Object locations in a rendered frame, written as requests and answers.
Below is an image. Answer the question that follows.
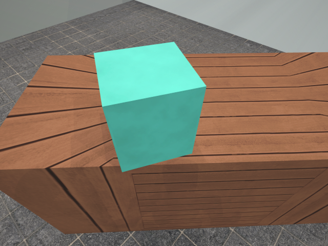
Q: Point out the carton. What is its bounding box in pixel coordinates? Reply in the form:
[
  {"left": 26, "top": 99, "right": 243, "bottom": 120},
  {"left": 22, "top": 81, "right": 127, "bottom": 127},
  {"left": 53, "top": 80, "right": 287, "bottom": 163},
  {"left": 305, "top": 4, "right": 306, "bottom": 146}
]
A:
[{"left": 94, "top": 42, "right": 206, "bottom": 172}]

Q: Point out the pedestal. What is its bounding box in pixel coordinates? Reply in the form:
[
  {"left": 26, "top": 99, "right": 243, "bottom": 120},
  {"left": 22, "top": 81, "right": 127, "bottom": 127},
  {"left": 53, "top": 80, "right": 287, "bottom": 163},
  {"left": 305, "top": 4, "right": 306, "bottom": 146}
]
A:
[{"left": 0, "top": 52, "right": 328, "bottom": 234}]

